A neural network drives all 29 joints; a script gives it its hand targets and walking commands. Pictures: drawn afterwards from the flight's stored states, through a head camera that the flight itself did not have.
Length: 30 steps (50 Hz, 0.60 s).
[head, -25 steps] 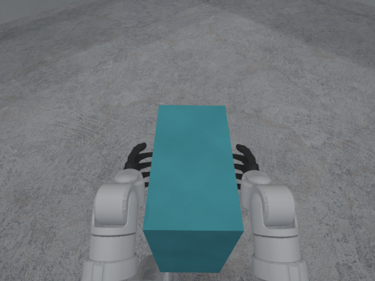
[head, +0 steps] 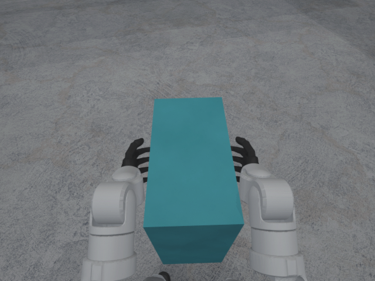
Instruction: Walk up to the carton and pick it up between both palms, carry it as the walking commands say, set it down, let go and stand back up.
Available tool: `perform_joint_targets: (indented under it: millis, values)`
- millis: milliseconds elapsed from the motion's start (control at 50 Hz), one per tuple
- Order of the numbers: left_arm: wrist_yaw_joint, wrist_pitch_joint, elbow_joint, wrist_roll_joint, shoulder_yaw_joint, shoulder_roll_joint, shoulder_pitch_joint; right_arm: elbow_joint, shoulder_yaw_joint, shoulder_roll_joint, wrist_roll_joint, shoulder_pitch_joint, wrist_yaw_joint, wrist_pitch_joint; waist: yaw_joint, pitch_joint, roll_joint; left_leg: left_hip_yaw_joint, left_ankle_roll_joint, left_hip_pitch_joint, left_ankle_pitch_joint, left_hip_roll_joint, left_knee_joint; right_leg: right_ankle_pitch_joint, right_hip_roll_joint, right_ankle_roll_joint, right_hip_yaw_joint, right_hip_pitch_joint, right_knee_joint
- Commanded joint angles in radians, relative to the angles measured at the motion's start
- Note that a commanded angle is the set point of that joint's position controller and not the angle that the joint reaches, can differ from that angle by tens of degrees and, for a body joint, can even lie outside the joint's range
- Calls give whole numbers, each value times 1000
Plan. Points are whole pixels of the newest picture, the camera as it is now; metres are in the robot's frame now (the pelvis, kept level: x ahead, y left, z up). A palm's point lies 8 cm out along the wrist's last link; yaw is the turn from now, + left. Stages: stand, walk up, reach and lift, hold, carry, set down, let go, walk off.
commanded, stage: carry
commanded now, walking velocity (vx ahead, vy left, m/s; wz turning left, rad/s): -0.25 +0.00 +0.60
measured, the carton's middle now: (190, 186) +0.32 +0.02 +0.01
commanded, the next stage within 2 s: none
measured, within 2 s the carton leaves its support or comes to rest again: neither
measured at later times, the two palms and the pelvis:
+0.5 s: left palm out of the picture +0.06 +0.20 +0.08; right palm (208, 274) +0.14 -0.01 +0.08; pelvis -0.18 +0.00 -0.01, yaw +19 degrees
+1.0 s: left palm out of the picture -0.14 +0.16 +0.10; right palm out of the picture -0.02 -0.04 +0.08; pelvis -0.33 -0.10 +0.01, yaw +35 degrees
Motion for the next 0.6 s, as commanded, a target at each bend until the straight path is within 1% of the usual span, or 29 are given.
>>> perform_joint_targets:
  millis: [0, 20, 40, 60, 80, 100, 120, 140, 160, 180, 200, 220, 240, 280, 320, 340, 360, 380, 400, 420, 440, 460, 480, 500, 520, 540, 560, 580]
  values:
    - [-260, 1, -16, -385, -644, -1048, -411, -56, 547, 997, 370, -315, 249, -14, -65, -404, 222, -284, 92, 337, 18, 248, -215, -29, 34, -27, -7, 66, -162]
    - [-260, 1, -8, -376, -633, -1047, -395, -61, 554, 1000, 375, -327, 251, -13, -61, -407, 243, -262, 56, 304, 8, 224, -243, -37, 57, -42, -34, 148, -264]
    - [-260, 0, -3, -366, -620, -1044, -380, -70, 562, 1002, 380, -339, 252, -11, -55, -412, 263, -217, 6, 253, -5, 187, -264, -32, 74, -59, -75, 266, -404]
    - [-261, 1, 1, -355, -605, -1043, -369, -77, 572, 1004, 386, -345, 252, -9, -44, -421, 241, -141, -58, 164, -64, 126, -242, 40, 60, -77, -99, 436, -596]
    - [-264, 1, 7, -353, -591, -1037, -354, -73, 575, 1000, 388, -342, 252, -6, -33, -402, 105, -61, -93, 15, -181, 47, -111, 42, -37, -99, -6, 579, -745]
    - [-269, -1, 39, -326, -570, -1040, -328, -46, 584, 999, 389, -339, 255, 3, -32, -371, -246, 105, -110, -120, -393, -85, 284, 63, -415, -228, 345, 508, -785]
    - [-273, -13, 26, -317, -573, -1047, -317, -70, 612, 1033, 416, -402, 260, -2, -41, -274, -321, 116, -100, -233, -535, -14, 597, 364, -597, -348, 383, 340, -751]
    - [-279, -15, -11, -329, -566, -1059, -360, -76, 630, 1060, 435, -415, 260, -14, -45, -266, -172, 51, -67, -161, -481, 9, 767, 488, -499, -322, 243, 294, -701]
    - [-285, -18, -35, -325, -556, -1059, -383, -111, 656, 1076, 458, -451, 261, -23, -46, -260, -122, 49, -52, -128, -387, 15, 867, 474, -407, -271, 99, 255, -668]
    - [-289, -19, -36, -318, -551, -1050, -385, -128, 674, 1084, 476, -477, 260, -25, -48, -259, -129, 56, -55, -119, -307, 27, 896, 431, -330, -228, -2, 266, -637]
    - [-290, -18, -34, -317, -552, -1039, -386, -134, 678, 1074, 486, -493, 255, -25, -51, -245, -165, 86, -71, -125, -276, 27, 855, 453, -275, -206, -65, 300, -596]
    - [-288, -16, -30, -318, -549, -1030, -382, -134, 675, 1058, 486, -500, 249, -22, -50, -248, -190, 122, -87, -121, -270, 21, 784, 504, -244, -199, -91, 341, -559]
    - [-286, -10, -9, -309, -537, -1019, -357, -123, 666, 1042, 479, -490, 245, -14, -46, -260, -203, 150, -93, -105, -294, 17, 701, 554, -248, -205, -85, 374, -535]
    - [-281, 1, 34, -292, -517, -1001, -303, -88, 652, 1023, 467, -458, 241, 2, -34, -287, -231, 177, -86, -51, -374, 4, 545, 650, -292, -231, -42, 416, -509]
    - [-280, 7, 60, -284, -511, -998, -290, -46, 641, 1025, 457, -429, 245, 13, -28, -303, -263, 194, -71, 14, -429, -1, 387, 676, -327, -240, -18, 428, -499]
    - [-279, 8, 66, -284, -513, -1001, -294, -26, 634, 1029, 453, -420, 248, 18, -27, -315, -279, 198, -60, 41, -438, 0, 304, 688, -345, -240, -9, 439, -494]
    - [-278, 9, 70, -285, -516, -1006, -298, -10, 627, 1032, 451, -416, 251, 21, -25, -330, -291, 208, -50, 73, -438, -7, 224, 700, -359, -231, -5, 449, -481]
    - [-278, 9, 77, -286, -519, -1014, -299, 4, 618, 1036, 450, -413, 255, 22, -24, -345, -294, 223, -40, 110, -423, -17, 137, 700, -371, -213, -11, 449, -463]
    - [-277, 10, 83, -291, -524, -1023, -309, 20, 609, 1043, 446, -408, 260, 21, -35, -350, -245, 222, -28, 188, -321, -15, -4, 661, -365, -170, -45, 400, -417]
    - [-276, 10, 85, -297, -529, -1031, -329, 29, 600, 1048, 446, -420, 265, 18, -41, -307, -126, 151, -16, 266, -220, 21, -144, 547, -327, -101, -101, 275, -323]
    - [-273, 8, 91, -294, -525, -1029, -348, 40, 588, 1049, 448, -411, 271, 16, -53, -294, -14, 15, -8, 421, -35, 131, -115, 251, -306, -29, -116, 42, -247]
    - [-282, 9, 42, -333, -558, -1030, -423, 86, 542, 1024, 411, -362, 269, 0, -83, -270, 389, -418, 117, 444, 505, 446, -125, -224, -127, 59, -154, -251, -104]
    - [-282, -2, 60, -341, -578, -1076, -455, 55, 547, 1046, 407, -397, 272, -9, -70, -290, 270, -385, 142, 409, 729, 426, -67, -237, -125, 47, 19, -178, 65]
    - [-278, -17, 19, -360, -618, -1100, -461, -11, 561, 1051, 417, -420, 275, -19, -60, -330, 180, -266, 130, 397, 577, 370, -48, -143, -119, 33, 36, -152, 140]
    - [-278, -26, -27, -383, -643, -1108, -492, -54, 566, 1059, 420, -437, 275, -28, -57, -350, 145, -161, 100, 387, 426, 299, -44, -45, -116, 27, 35, -142, 184]
    - [-276, -25, -59, -396, -659, -1091, -510, -66, 554, 1049, 421, -430, 269, -32, -58, -362, 180, -128, 85, 397, 338, 256, -46, 16, -106, 23, 38, -160, 215]
    - [-275, -25, -63, -410, -671, -1086, -511, -57, 539, 1036, 409, -392, 265, -35, -59, -369, 188, -92, 86, 392, 281, 229, -48, 53, -100, 27, 26, -147, 236]
    - [-273, -24, -77, -422, -679, -1078, -509, -59, 533, 1022, 399, -368, 260, -35, -62, -369, 177, -104, 92, 388, 252, 223, -51, 57, -89, 31, 20, -142, 236]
